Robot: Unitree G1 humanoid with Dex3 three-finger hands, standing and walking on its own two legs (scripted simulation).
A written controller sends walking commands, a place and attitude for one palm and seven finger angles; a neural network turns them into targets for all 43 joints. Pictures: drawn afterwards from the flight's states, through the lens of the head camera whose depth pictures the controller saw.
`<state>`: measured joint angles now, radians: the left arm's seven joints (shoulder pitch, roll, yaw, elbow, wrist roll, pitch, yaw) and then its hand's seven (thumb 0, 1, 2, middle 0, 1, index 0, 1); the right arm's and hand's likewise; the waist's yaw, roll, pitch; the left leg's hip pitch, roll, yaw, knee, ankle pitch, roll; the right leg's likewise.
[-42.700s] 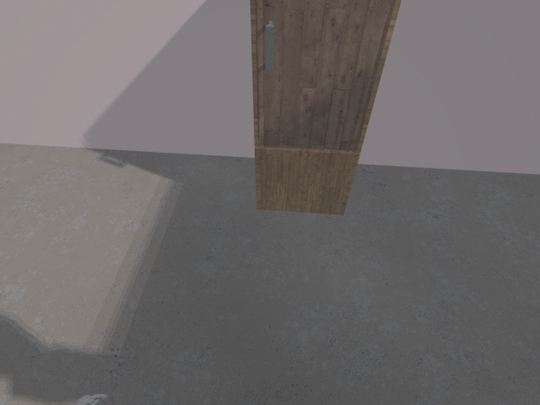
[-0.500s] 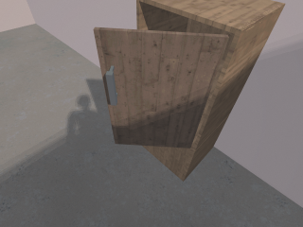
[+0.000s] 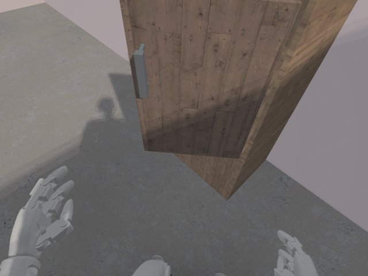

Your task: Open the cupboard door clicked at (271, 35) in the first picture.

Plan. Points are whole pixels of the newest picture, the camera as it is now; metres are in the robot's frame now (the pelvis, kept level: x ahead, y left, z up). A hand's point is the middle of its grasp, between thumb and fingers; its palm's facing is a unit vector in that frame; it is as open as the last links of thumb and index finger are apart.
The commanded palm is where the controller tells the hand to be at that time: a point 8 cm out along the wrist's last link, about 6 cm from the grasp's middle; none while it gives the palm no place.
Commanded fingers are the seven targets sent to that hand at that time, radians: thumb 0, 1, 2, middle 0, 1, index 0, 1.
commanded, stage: raise the hand with hooked fingers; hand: left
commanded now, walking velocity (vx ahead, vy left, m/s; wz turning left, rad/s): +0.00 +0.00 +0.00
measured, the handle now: (143, 71) +0.60 +0.15 +0.12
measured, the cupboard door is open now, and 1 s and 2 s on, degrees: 41 41 41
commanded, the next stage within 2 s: move the hooked fingers beside the handle in 1.84 s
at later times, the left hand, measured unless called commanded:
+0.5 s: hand (67, 210) +0.23 +0.24 +0.04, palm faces +0.00 -1.00 -0.06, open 10.6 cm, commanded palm +0.21 +0.29 +0.06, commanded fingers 0.00 -0.01 0.51 -0.27 -0.88 -0.27 -0.88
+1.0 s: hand (58, 173) +0.29 +0.26 +0.09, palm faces +0.00 -1.00 -0.05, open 13.5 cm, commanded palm +0.26 +0.31 +0.10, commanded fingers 0.00 -0.50 0.30 -0.30 -1.20 -0.30 -1.20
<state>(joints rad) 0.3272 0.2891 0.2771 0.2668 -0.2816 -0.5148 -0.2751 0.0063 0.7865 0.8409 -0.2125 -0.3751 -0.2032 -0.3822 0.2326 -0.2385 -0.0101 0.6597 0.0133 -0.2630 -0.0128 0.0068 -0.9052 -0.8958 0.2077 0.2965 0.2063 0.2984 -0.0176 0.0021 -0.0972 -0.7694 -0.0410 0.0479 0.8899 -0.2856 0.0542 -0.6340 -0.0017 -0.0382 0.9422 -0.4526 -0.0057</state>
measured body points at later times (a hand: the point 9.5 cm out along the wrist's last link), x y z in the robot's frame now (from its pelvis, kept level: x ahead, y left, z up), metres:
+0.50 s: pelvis +0.02 -0.01 -0.01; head +0.06 +0.01 +0.43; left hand +0.23 +0.30 +0.05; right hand +0.19 -0.25 -0.08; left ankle +0.10 +0.07 -0.68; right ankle +0.01 -0.12 -0.68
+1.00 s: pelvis +0.03 +0.00 +0.01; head +0.06 +0.02 +0.46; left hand +0.28 +0.32 +0.10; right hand +0.21 -0.23 -0.05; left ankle +0.10 +0.07 -0.68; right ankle +0.01 -0.12 -0.68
